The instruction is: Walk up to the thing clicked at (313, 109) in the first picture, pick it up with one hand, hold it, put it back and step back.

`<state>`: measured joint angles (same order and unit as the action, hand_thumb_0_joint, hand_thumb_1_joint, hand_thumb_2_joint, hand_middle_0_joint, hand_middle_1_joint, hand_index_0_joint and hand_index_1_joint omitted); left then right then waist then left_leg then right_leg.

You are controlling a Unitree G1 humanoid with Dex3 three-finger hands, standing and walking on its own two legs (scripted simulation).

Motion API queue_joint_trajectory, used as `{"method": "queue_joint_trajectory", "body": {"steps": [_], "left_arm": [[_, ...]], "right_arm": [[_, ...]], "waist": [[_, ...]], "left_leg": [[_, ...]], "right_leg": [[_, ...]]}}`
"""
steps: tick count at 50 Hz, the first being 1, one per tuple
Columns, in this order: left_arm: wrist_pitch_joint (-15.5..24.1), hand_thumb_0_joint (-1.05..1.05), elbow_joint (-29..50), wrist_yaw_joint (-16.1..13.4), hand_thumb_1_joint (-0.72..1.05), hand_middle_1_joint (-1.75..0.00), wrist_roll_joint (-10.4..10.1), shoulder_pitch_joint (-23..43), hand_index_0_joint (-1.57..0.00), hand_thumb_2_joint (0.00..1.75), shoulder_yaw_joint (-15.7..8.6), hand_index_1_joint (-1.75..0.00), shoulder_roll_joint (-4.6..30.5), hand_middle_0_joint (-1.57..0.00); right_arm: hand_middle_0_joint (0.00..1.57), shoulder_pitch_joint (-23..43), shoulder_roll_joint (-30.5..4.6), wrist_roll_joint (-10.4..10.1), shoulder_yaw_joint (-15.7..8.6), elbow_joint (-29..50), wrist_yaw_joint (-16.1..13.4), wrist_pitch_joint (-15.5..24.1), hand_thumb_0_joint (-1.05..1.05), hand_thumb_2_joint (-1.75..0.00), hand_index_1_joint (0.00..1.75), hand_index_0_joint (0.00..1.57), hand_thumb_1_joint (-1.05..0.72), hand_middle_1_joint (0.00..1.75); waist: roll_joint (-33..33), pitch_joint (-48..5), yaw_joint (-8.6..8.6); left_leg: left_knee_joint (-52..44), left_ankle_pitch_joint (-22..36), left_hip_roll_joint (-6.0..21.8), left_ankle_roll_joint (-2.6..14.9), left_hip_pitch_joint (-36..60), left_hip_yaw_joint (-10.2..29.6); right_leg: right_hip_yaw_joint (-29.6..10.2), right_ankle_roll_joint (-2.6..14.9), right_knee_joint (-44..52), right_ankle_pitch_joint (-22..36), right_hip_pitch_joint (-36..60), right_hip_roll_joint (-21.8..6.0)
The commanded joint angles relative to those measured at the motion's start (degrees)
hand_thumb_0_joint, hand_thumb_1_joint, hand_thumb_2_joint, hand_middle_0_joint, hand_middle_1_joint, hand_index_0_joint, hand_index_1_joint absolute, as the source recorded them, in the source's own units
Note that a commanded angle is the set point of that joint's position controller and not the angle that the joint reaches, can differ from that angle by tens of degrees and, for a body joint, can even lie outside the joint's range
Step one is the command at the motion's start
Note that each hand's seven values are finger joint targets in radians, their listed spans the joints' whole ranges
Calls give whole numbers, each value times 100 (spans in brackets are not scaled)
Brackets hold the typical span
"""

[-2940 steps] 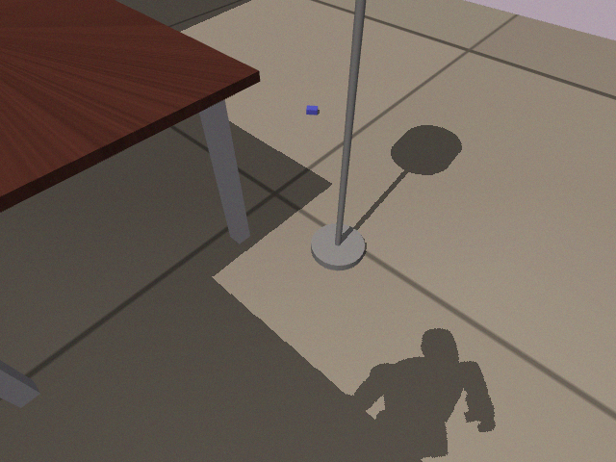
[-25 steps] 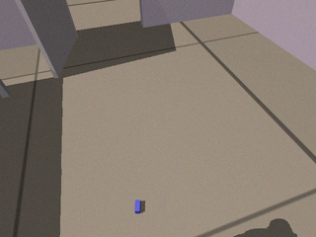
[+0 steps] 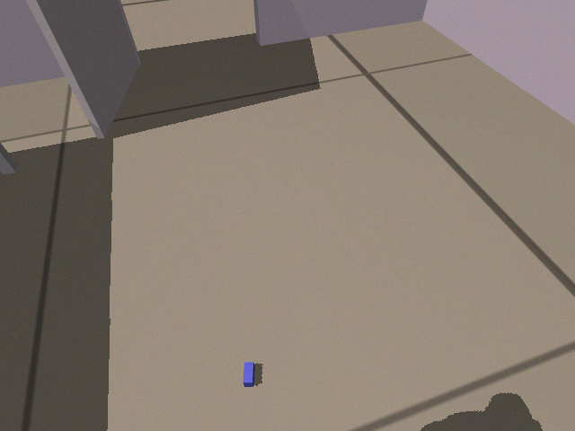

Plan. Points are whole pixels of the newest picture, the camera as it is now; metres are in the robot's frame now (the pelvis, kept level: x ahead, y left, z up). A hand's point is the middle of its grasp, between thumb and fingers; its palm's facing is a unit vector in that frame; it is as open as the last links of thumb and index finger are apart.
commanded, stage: stand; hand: left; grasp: from above
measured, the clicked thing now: (249, 374) +0.42 +0.16 -0.76
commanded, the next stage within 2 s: step back in 0.70 s
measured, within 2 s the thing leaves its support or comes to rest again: neither
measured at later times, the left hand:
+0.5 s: hand out of the picture +0.06 +0.24 -0.16, palm faces +0.00 -0.94 -0.34, open 7.3 cm
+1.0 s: hand out of the picture +0.09 +0.30 -0.18, palm faces -0.01 -0.93 -0.38, open 7.3 cm
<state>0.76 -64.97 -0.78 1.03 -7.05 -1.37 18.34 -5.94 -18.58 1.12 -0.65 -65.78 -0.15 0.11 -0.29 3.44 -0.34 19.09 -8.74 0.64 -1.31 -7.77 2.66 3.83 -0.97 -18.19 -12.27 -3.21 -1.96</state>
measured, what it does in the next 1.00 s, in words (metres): stands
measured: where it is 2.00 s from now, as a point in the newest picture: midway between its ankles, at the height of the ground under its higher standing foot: outside the picture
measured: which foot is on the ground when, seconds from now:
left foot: down 0.00-1.00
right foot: down 0.00-1.00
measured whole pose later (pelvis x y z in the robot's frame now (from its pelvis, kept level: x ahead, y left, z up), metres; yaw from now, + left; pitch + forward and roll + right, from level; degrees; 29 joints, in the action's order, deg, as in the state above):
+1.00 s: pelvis -0.03 +0.03 -0.03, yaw +1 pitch -1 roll +0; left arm -2.0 -53.5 -1.1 0.8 -2.7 -3.9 22.4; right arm -7.4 -23.2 1.0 -3.7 -55.3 0.7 -2.1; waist 1.5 10.1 1.3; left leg 37.9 -18.5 -1.8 1.9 -16.8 1.4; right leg 2.8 -1.6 -39.2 -19.6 -17.6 -5.6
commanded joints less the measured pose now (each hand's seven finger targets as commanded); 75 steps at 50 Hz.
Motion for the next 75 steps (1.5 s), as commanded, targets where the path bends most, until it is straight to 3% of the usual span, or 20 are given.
{"method": "queue_joint_trajectory", "body": {"steps": [1,34,35,38,41,43,46,48,49,50,51,53,55,64,67,70,71,72,73,75], "left_arm": [[83,0,301,-50,90,-30,5,172,-20,90,-200,-30,1176,-20],[105,0,315,-8,90,-30,-35,142,-20,90,-187,-30,1301,-20],[59,0,400,-35,90,-30,-152,24,-20,90,-493,-30,1753,-20],[7,0,710,-76,90,-30,-168,25,-20,90,-582,-30,1763,-20],[-61,0,1186,-95,90,-30,-24,499,-20,90,-622,-30,1823,-20],[-61,0,1422,-112,90,-30,48,772,-20,90,-635,-30,1854,-20],[-91,0,1587,-112,90,-30,48,764,-20,90,-563,-30,1744,-20],[-201,0,1665,-79,90,-30,-49,659,-20,90,-513,-30,1646,-20],[-262,0,1738,-70,90,-30,-125,453,-20,90,-479,-30,1324,-20],[-317,0,1801,-106,90,-30,-151,388,-20,90,-442,-30,1104,-20],[-346,0,1739,-185,90,-30,-124,406,-20,90,-480,-30,1267,-20],[-376,0,1676,-233,90,-30,-123,333,-20,90,-480,-30,1362,-20],[-365,0,1600,-209,90,-30,-149,-42,-20,90,-492,-30,1432,-20],[-249,0,1882,-86,90,-30,-52,34,-20,90,-596,-30,1390,-20],[-215,0,1789,-21,90,-30,-26,-426,-20,90,-602,-30,1347,-20],[-135,0,1591,-2,90,-30,48,-951,-20,90,-640,-30,1301,-20],[-89,0,1684,-8,90,-30,135,-873,-20,90,-720,-30,1681,-20],[-101,0,1843,11,90,-30,37,-589,-20,90,-830,-30,2203,-20],[-71,0,2054,-19,90,-30,97,-290,-20,90,-831,-30,2321,-20],[-50,0,2184,-80,90,-30,33,146,-20,90,-706,-30,1773,-20]], "right_arm": [[20,181,-1175,-23,-195,291,-93,122,0,-90,30,20,-90,30],[20,100,-1240,-38,-164,306,-64,130,0,-90,30,20,-90,30],[20,369,-1498,-55,-259,545,-26,40,0,-90,30,20,-90,30],[20,46,-1300,-151,-288,770,-25,-50,0,-90,30,20,-90,30],[20,-157,-1331,-99,-441,1020,-2,-222,0,-90,30,20,-90,30],[20,-418,-1372,-129,-480,1163,25,-291,0,-90,30,20,-90,30],[20,-540,-1343,-108,-481,1243,27,-209,0,-90,30,20,-90,30],[20,-678,-1351,1,-514,1221,19,-119,0,-90,30,20,-90,30],[20,-557,-1676,105,-598,1348,-2,-70,0,-90,30,20,-90,30],[20,-563,-2123,102,-673,1427,-2,-30,0,-90,30,20,-90,30],[20,-661,-2339,17,-726,1472,-20,-27,0,-90,30,20,-90,30],[20,-127,-1950,-21,-649,1624,-109,-39,0,-90,30,20,-90,30],[20,53,-1698,4,-596,1801,-185,-40,0,-90,30,20,-90,30],[20,-407,-1726,16,-606,1985,-193,-41,0,-90,30,20,-90,30],[20,-83,-1797,7,-608,2111,-157,-66,0,-90,30,20,-90,30],[20,41,-1670,-83,-532,2090,-116,-128,0,-90,30,20,-90,30],[20,7,-1486,-141,-472,2138,-98,-142,0,-90,30,20,-90,30],[20,242,-1282,-144,-435,2237,-112,-141,0,-90,30,20,-90,30],[20,285,-1400,-98,-491,2121,-158,-180,0,-90,30,20,-90,30],[20,-125,-1424,-166,-487,1962,-133,-184,0,-90,30,20,-90,30]], "waist": [[-53,-398,8],[-16,-412,41],[-14,208,-1],[290,-430,97],[1025,-559,148],[1093,-384,308],[1018,-463,244],[379,-527,280],[-479,-601,129],[-1248,-647,125],[-1237,-932,335],[-752,-956,89],[-840,-863,-83],[-713,-681,347],[-808,-974,160],[-593,-1092,-90],[309,-899,-32],[1397,-392,-154],[1424,-185,-220],[603,-146,83]], "left_leg": [[-224,919,608,218,23,421],[-273,694,603,201,55,408],[484,1803,458,349,-426,366],[1506,1742,133,342,-461,3],[3212,-1706,-293,405,-795,14],[3686,-2243,-139,500,-1094,356],[2292,-1418,-32,430,-1106,22],[693,1247,21,372,-680,-131],[486,2874,797,583,-273,990],[480,4357,1530,1025,281,2030],[501,4189,1904,1447,204,2527],[730,3723,1529,1323,387,1662],[836,3225,1288,1264,373,1226],[852,2597,1510,1632,469,1226],[915,1640,1429,1472,209,1163],[1394,910,1015,903,-612,781],[1998,86,538,517,-1631,497],[3008,-1795,-527,183,-2118,-117],[4275,-2717,-591,134,-1927,416],[4964,-2164,-785,175,-1930,878]], "right_leg": [[-485,140,333,657,-22,-605],[-550,174,355,510,-109,-612],[-591,242,-143,1700,-421,-572],[-761,732,-374,2601,-229,-938],[-1464,1527,-322,2601,-793,-1897],[-1415,1633,-554,2804,-997,-2042],[-986,1166,-1324,2781,-638,-1515],[-546,698,-2200,2148,-594,-911],[-330,396,-3016,854,-1154,-203],[-724,303,-3743,-2414,-2202,718],[-1398,307,-4420,-2887,-2110,810],[-1684,349,-5061,-2383,-2431,713],[-1514,255,-5175,-1833,-2514,636],[-949,13,-3575,-1757,-2109,442],[-640,143,-2530,-1477,-1551,252],[-593,369,-646,58,-369,151],[-1868,665,-562,295,-127,-618],[-3059,1535,-145,873,-733,-1655],[-3610,2055,-113,1543,-1431,-2212],[-2333,1636,-473,2436,-1229,-1463]]}}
